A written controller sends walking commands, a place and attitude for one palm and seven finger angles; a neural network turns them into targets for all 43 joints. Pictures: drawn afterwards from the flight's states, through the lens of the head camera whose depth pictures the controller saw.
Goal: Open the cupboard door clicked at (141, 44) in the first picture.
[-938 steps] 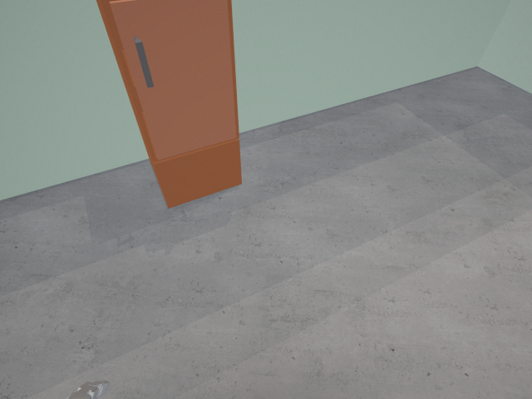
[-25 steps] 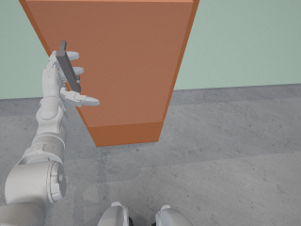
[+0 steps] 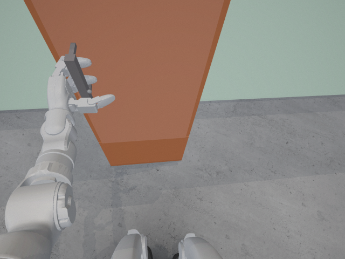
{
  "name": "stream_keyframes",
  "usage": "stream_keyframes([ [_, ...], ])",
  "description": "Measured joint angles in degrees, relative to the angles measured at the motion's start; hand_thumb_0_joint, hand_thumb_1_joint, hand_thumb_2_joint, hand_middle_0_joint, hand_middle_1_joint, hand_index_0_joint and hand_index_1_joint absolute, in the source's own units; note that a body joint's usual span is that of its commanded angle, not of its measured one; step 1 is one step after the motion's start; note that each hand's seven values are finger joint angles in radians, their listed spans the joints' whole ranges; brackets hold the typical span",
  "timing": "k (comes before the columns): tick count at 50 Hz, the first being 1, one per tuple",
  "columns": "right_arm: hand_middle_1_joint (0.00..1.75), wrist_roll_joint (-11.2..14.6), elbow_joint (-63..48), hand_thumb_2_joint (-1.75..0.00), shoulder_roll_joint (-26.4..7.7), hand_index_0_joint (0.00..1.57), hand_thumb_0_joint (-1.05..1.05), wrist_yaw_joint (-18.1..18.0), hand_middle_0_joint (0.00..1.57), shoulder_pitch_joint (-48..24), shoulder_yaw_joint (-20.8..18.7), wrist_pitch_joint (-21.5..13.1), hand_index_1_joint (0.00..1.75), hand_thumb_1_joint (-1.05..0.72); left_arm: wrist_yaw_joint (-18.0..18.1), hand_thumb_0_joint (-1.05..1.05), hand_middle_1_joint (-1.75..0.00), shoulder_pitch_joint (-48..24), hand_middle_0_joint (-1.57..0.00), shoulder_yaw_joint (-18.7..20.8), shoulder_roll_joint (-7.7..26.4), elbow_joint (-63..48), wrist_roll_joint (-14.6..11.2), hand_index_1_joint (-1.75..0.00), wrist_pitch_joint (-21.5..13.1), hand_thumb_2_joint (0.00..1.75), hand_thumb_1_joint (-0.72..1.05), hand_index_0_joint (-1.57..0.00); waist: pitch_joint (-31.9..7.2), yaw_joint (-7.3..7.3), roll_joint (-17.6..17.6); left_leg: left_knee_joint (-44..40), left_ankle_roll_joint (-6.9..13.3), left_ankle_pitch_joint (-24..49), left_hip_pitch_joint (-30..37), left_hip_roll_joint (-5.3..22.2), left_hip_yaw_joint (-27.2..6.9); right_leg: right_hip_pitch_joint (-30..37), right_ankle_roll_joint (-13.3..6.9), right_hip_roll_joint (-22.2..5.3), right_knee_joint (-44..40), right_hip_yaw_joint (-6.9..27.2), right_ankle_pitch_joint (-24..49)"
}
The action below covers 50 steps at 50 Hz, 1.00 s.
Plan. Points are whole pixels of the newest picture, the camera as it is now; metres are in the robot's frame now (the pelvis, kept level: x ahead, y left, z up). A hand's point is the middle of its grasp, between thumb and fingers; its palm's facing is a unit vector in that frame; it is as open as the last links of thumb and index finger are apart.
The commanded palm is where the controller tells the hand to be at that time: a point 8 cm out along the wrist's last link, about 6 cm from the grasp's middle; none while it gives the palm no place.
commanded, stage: close the thumb around the handle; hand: left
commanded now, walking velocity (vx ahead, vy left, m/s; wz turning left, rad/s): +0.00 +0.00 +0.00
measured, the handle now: (81, 75) +0.54 +0.19 +0.06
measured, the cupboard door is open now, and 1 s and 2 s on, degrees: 0 22 44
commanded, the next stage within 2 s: pull the door open along its arc in 0.38 s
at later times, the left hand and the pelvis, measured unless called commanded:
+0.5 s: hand (91, 90) +0.49 +0.16 +0.06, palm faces +0.06 -1.00 -0.01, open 5.5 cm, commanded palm +0.46 +0.21 +0.07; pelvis +0.00 +0.01 +0.00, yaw -1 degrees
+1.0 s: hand (105, 136) +0.37 +0.12 +0.07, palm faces +0.04 -1.00 +0.05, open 5.9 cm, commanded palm +0.32 +0.18 +0.07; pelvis +0.02 +0.01 +0.02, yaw -2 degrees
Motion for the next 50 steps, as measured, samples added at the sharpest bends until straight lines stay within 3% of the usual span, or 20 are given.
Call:
stream_keyframes([
  [12,0.3,-0.1,0.1,-0.9,0.0,0.2,0.01,0.0,0.21,0.8,0.1,0.3,0.3,-0.91,0.6,0.01,-1.31,-0.7,-0.38,-0.2,0.2,1.1,0.4,-1.32,0.8,0.77,0.58,-0.38,0.0,-0.35,0.2,0.1,0.4,-0.2,-0.2,-0.1,0.2,-0.1,0.4,-0.1,-0.1,0.2,0.0],
  [17,0.3,-0.3,0.3,-0.9,0.0,0.2,0.01,0.2,0.21,0.9,0.0,0.1,0.3,-0.91,0.5,0.02,-1.33,-0.5,-0.39,-0.4,-0.3,0.2,0.7,-1.34,-0.4,0.84,0.75,-0.39,-0.1,-0.35,0.2,0.3,0.6,-0.4,-0.6,-0.1,0.3,-0.6,0.6,-0.1,0.1,0.4,-0.1],
  [29,0.3,-0.5,0.1,-0.9,0.3,0.2,0.01,0.5,0.21,0.8,-0.3,0.7,0.3,-0.91,2.4,0.02,-1.35,0.3,-0.39,-0.5,-1.5,-0.4,1.0,-1.35,0.2,0.85,0.77,-0.38,-0.4,-0.34,0.3,-0.1,0.8,-0.4,0.2,-0.2,0.7,0.1,0.9,-0.1,-0.4,0.8,0.0],
  [34,0.3,-0.4,-0.5,-0.9,0.4,0.2,0.01,0.9,0.21,1.1,-0.5,1.1,0.3,-0.91,2.6,0.02,-1.35,3.8,-0.38,-1.2,-2.7,-3.8,0.2,-1.35,0.2,0.83,0.78,-0.37,-0.7,0.21,0.4,-0.9,0.9,-0.4,1.3,0.0,1.2,1.0,1.0,0.0,-1.0,1.4,0.2],
  [41,0.3,0.6,-2.3,-0.9,0.5,0.2,0.01,1.7,0.2,1.2,-1.0,2.0,0.3,-0.91,2.6,0.02,-1.35,15.5,-0.38,-4.0,-6.9,-15.5,-2.1,-1.35,1.3,0.78,0.76,-0.37,-1.4,1.96,0.6,-3.2,0.8,-0.4,5.4,0.0,2.2,4.5,1.2,0.2,-3.0,2.7,0.5],
  [46,0.3,1.3,-4.4,-0.9,0.8,0.2,0.01,2.0,0.2,0.3,-1.2,1.7,0.3,-0.91,3.0,0.02,-1.35,27.5,-0.37,-9.1,-10.6,-28.0,-3.6,-1.35,2.7,0.75,0.74,-0.37,-1.6,3.61,0.4,-5.4,0.7,-0.2,9.3,-0.2,2.8,8.1,1.1,0.1,-4.7,3.4,0.7],
  [50,0.3,1.0,-6.0,-0.9,1.1,0.2,0.01,2.3,0.2,-1.8,-1.4,0.5,0.3,-0.91,8.1,0.03,-1.35,37.1,-0.36,-14.8,-15.3,-39.2,-3.2,-1.34,4.4,0.73,0.71,-0.37,-1.4,5.27,0.2,-6.3,0.5,0.0,11.6,-0.4,2.8,10.2,1.0,-0.1,-5.3,3.5,0.7],
])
